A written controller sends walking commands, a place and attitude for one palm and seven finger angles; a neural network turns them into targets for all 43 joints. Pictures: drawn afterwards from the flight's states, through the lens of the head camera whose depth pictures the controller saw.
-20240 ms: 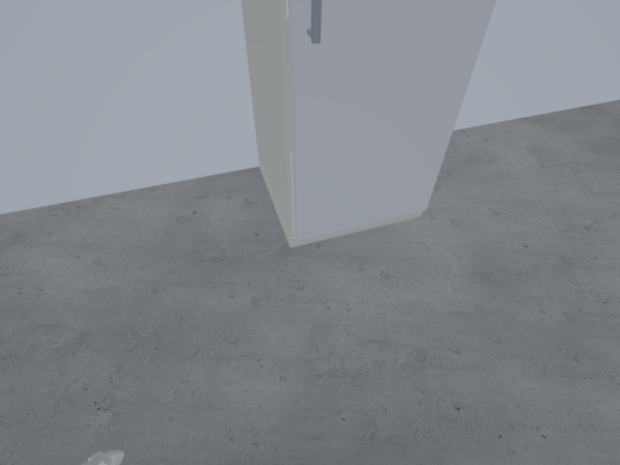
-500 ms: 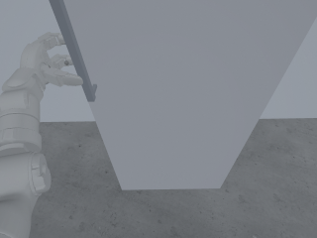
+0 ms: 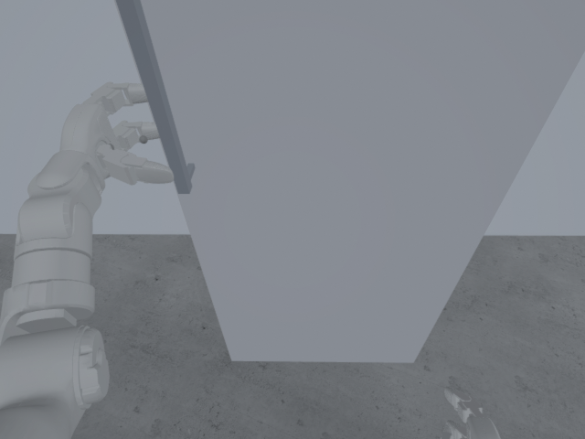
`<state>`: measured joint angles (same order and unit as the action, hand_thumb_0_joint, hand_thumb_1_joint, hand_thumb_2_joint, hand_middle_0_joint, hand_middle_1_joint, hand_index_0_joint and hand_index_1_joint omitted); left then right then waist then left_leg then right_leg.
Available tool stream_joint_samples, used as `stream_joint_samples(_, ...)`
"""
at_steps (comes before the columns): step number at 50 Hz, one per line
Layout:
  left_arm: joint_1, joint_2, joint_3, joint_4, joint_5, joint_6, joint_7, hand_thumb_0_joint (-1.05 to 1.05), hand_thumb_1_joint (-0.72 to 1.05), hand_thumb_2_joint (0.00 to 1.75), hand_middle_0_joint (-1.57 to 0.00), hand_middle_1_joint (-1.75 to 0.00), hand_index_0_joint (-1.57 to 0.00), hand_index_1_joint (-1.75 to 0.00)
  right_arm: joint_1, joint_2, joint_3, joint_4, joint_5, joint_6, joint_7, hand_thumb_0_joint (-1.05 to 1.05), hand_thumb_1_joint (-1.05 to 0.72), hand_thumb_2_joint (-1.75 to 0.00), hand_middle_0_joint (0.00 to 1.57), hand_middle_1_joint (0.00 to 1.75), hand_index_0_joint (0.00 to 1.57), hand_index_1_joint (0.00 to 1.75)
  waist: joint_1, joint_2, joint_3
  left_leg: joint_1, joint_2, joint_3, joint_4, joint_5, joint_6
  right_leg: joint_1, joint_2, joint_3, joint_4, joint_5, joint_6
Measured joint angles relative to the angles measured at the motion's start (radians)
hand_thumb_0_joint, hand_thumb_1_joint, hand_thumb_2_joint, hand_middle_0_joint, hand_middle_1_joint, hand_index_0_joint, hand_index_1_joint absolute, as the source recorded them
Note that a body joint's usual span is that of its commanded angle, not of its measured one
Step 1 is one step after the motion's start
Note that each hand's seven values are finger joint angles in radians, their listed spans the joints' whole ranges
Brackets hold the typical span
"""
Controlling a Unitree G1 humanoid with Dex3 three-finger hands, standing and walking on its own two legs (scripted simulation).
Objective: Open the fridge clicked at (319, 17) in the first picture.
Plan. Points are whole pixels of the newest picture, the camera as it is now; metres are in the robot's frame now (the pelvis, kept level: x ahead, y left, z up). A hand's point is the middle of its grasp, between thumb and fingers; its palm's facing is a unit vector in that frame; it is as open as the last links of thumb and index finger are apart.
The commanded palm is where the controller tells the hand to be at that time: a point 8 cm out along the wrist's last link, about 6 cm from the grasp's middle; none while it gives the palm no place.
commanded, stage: slide the fingers in behind the handle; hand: left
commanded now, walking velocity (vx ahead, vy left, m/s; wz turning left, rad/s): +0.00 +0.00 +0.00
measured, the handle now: (162, 91) +0.48 +0.21 +0.26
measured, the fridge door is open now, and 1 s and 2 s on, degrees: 0 0 0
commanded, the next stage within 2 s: move the hooked fingers beside the handle in 0.22 s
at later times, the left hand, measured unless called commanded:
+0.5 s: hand (149, 137) +0.41 +0.21 +0.24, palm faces +0.09 -1.00 -0.02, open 14.3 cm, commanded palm +0.38 +0.25 +0.24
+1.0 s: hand (136, 136) +0.42 +0.23 +0.23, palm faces +0.10 -1.00 -0.01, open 14.0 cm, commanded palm +0.39 +0.28 +0.24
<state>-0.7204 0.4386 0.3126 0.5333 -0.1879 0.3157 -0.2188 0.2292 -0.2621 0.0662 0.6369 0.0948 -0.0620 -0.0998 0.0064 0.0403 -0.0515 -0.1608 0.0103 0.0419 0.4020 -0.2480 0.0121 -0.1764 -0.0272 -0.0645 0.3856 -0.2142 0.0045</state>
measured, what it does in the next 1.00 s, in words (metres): stands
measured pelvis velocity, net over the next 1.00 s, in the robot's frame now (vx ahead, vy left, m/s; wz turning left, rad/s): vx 0.00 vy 0.00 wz -0.01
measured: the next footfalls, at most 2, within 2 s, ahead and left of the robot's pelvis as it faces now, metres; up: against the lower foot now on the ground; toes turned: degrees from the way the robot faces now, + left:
none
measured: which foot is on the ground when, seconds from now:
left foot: down 0.00-1.00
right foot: down 0.00-1.00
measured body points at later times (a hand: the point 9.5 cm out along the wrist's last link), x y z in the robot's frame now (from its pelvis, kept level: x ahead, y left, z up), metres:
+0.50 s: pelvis +0.00 +0.00 +0.00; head -0.01 -0.02 +0.45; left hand +0.40 +0.26 +0.24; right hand +0.14 -0.24 -0.10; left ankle -0.02 +0.11 -0.74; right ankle -0.01 -0.12 -0.74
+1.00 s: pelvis +0.00 +0.00 +0.00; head -0.01 -0.01 +0.45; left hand +0.40 +0.28 +0.24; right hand +0.13 -0.26 -0.10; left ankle -0.02 +0.11 -0.74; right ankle -0.01 -0.12 -0.74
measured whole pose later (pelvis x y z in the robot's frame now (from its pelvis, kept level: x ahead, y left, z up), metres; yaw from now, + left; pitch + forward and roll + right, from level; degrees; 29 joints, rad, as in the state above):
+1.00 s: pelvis +0.00 +0.00 +0.00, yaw +0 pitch +1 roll +0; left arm -0.75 0.49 0.35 0.63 -0.18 0.28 -0.24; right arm 0.26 -0.27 0.06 0.65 0.09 -0.05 -0.11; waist -0.01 0.03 -0.05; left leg -0.17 0.02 0.04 0.39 -0.24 0.01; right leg -0.18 -0.02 -0.06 0.37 -0.20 0.00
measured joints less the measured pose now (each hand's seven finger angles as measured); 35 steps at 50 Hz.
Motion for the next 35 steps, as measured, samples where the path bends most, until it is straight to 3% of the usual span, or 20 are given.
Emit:
stream_joint_samples(9, -0.058, -0.014, -0.036, 0.047, 0.005, -0.004, 0.03, -0.02, -0.51, 0.29, -0.3, -1.2, -0.28, -1.2, -0.026, 0.005, 0.004, 0.006, -0.005, 0.002, -0.008, 0.01, -0.9, -0.9, 0.2, 0.3, 0.2, 0.3, 0.007, -0.005, 0.006, -0.007, -0.003, -0.016, 0.003, 0.006, -0.002, 0.0, -0.003, -0.016, -0.001, 0.002, -0.003)
stream_joint_samples(20, -0.029, -0.036, -0.045, -0.004, 0.004, -0.002, 0.062, -0.02, -0.5, 0.3, -0.26, -1.19, -0.23, -1.19, 0.015, 0.004, -0.002, 0.036, -0.005, 0.012, -0.002, 0.01, -0.9, -0.9, 0.2, 0.3, 0.2, 0.3, 0.011, 0.001, 0.015, 0.006, -0.005, -0.017, 0.0, 0.005, -0.001, 0.013, -0.005, -0.016, 0.0, -0.001, -0.002)
stream_joint_samples(35, -0.034, -0.005, -0.009, 0.039, -0.003, -0.012, 0.02, -0.02, -0.5, 0.3, -0.29, -1.2, -0.28, -1.19, 0.013, 0.0, -0.001, 0.026, -0.006, 0.013, -0.007, 0.01, -0.9, -0.9, 0.2, 0.3, 0.2, 0.3, -0.011, 0.0, 0.005, 0.004, 0.0, -0.004, -0.008, 0.008, -0.001, 0.004, 0.001, -0.002, -0.008, 0.007, -0.002)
